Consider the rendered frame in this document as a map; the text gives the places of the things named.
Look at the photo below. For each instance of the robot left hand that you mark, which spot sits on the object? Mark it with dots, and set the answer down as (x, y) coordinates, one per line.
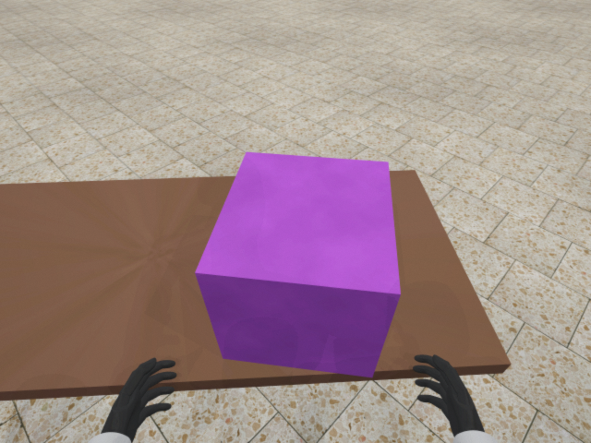
(129, 411)

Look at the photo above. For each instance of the carton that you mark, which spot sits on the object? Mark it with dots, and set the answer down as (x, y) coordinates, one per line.
(301, 268)

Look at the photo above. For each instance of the robot right hand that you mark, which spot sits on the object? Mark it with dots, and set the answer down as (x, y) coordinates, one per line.
(455, 402)

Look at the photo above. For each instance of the table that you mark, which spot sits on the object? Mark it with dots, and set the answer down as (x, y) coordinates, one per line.
(98, 277)

